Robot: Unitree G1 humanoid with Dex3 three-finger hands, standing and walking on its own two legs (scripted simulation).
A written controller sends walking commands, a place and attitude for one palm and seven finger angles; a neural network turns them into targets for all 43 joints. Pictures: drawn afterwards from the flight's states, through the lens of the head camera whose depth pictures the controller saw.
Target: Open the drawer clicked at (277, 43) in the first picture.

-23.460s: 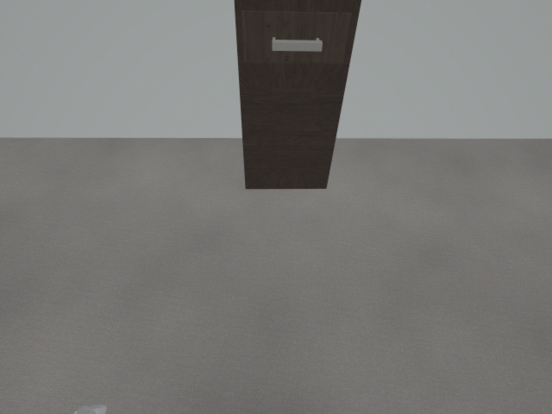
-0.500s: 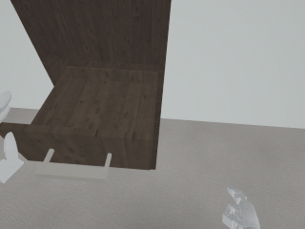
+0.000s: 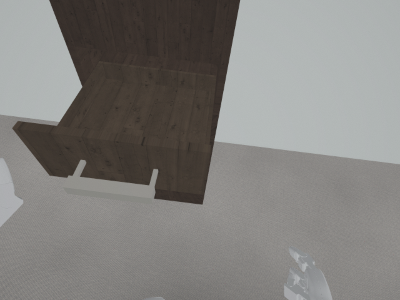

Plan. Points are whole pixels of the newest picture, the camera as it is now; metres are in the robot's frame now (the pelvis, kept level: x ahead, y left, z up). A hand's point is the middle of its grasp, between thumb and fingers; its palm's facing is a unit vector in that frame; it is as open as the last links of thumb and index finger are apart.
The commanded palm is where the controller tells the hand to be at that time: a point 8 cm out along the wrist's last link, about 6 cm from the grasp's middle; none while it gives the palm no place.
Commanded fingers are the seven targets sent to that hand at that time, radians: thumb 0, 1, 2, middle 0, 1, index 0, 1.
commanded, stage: step back with the hand held close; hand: left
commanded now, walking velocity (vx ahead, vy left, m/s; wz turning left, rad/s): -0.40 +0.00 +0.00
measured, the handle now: (114, 179) +0.34 +0.21 +0.01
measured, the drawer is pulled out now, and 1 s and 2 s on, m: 0.30 0.30 0.30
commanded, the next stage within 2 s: stop stepping back and stand still in 0.24 s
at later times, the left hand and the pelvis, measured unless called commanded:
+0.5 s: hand out of the picture +0.06 +0.20 +0.18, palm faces +0.35 -0.80 -0.49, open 7.4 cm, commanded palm +0.00 +0.24 +0.20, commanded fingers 0.00 0.90 0.90 -0.20 -0.30 -0.20 -0.30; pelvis -0.13 -0.04 +0.00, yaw +1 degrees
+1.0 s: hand out of the picture -0.01 +0.19 +0.19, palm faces +0.42 -0.78 -0.46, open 7.4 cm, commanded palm -0.07 +0.23 +0.20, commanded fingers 0.00 0.90 0.90 -0.20 -0.30 -0.20 -0.30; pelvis -0.19 -0.06 +0.00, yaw +2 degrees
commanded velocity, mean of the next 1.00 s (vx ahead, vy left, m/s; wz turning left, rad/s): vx -0.01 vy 0.01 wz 0.01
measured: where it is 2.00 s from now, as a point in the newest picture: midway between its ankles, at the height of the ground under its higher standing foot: outside the picture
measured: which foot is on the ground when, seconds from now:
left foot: down 0.00-0.16, up 0.18-0.38, down 0.40-1.00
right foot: up 0.00-0.06, down 0.08-0.78, up 0.80-0.92, down 0.94-1.00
